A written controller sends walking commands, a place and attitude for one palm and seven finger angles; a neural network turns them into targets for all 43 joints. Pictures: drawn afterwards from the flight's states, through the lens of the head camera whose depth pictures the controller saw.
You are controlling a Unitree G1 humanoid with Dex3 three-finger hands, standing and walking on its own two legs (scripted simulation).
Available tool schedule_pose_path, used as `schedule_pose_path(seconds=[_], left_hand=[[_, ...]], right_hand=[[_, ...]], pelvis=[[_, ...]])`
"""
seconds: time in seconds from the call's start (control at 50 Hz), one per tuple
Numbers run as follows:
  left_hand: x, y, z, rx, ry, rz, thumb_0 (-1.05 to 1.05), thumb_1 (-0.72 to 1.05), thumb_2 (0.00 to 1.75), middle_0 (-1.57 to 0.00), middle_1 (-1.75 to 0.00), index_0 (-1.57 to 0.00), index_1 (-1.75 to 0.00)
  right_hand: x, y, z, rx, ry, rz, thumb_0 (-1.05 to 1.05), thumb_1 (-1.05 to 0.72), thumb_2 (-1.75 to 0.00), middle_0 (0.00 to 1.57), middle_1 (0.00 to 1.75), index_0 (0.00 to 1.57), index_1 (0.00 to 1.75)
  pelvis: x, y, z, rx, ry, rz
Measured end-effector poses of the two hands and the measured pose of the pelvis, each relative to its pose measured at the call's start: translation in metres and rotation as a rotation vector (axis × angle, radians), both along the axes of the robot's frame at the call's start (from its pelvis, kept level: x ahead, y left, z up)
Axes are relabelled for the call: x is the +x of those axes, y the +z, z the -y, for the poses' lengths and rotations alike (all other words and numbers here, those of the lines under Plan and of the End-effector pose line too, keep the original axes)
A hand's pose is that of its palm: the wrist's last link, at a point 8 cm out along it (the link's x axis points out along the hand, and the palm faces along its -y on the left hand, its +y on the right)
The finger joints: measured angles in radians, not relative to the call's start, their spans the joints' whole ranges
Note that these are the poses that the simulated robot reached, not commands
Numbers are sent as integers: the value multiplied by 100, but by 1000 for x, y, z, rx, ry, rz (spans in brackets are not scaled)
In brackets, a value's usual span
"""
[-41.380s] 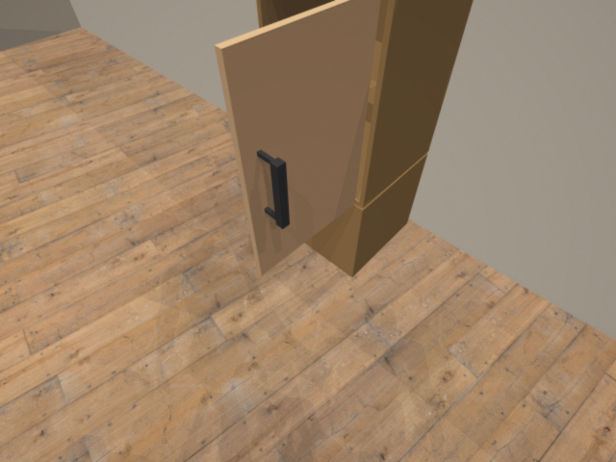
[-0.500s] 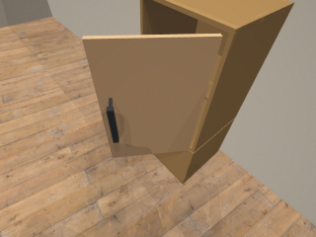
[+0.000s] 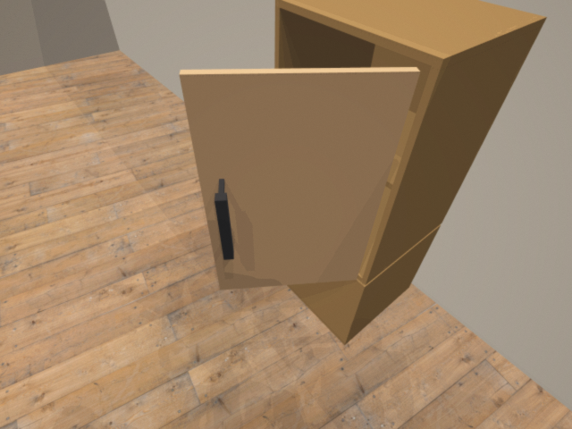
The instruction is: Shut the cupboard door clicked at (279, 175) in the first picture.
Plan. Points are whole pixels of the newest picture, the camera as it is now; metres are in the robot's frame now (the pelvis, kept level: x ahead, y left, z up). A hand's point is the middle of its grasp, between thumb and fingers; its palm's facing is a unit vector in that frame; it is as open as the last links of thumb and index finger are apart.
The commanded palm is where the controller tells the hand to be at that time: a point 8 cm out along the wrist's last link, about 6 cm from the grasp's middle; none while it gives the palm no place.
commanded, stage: look again from close up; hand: left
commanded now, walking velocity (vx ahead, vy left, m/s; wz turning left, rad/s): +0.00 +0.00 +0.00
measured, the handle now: (225, 220) +0.51 +0.16 -0.04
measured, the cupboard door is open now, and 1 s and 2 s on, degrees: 56 56 56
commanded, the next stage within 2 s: shuffle to correct the standing spot in 0.16 s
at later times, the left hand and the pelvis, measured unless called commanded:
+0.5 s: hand out of the picture -0.06 +0.21 -0.17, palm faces +0.02 -0.98 -0.21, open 7.4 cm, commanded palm none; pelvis -0.02 +0.02 +0.01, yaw +1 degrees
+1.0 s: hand out of the picture +0.03 +0.17 -0.17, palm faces +0.12 -0.98 -0.14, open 7.3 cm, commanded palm none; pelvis +0.03 +0.00 +0.01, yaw +6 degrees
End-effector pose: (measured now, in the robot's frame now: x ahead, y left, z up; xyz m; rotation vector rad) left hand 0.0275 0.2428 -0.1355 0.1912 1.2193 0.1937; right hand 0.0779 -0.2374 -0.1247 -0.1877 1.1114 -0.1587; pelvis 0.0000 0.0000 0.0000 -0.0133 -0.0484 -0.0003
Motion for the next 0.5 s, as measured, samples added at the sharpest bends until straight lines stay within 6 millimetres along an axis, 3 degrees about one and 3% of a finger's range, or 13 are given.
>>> schedule_pose_path(seconds=[0.08,0.16,0.34,0.5], left_hand=[[0,2,-7,0,-14,18,1,91,90,-20,-30,-20,-30],[-8,2,-15,-4,-24,4,1,91,90,-20,-30,-20,-30],[-44,-1,-28,-9,-13,-99,1,91,90,-20,-30,-20,-30],[-87,-1,-12,-50,32,-228,1,91,90,-20,-30,-20,-30]], right_hand=[[5,7,0,-17,19,25,0,-90,-90,20,30,20,30],[-4,11,1,-34,28,7,0,-90,-90,20,30,20,30],[-47,8,0,-52,8,-123,0,-90,-90,20,30,20,30],[-81,1,-12,-14,-30,-235,0,-90,-90,20,30,20,30]], pelvis=[[-8,1,-5,-3,0,2],[-16,3,-10,-6,2,-4],[-24,6,-19,-8,12,-21],[-21,9,-15,-7,19,-32]])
